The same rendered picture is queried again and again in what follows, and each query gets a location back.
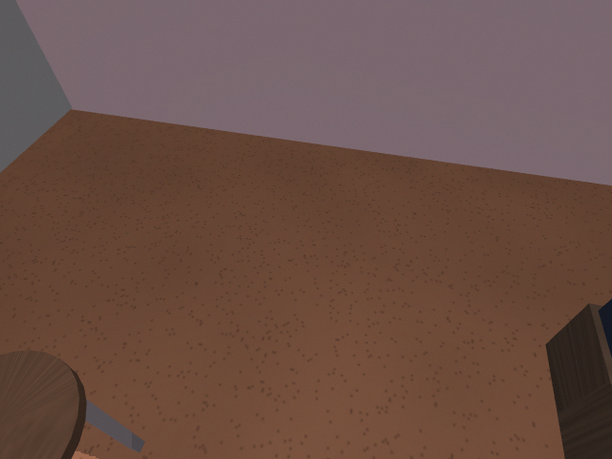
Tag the bed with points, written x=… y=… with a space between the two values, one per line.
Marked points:
x=580 y=361

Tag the stool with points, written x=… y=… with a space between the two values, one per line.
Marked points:
x=43 y=409

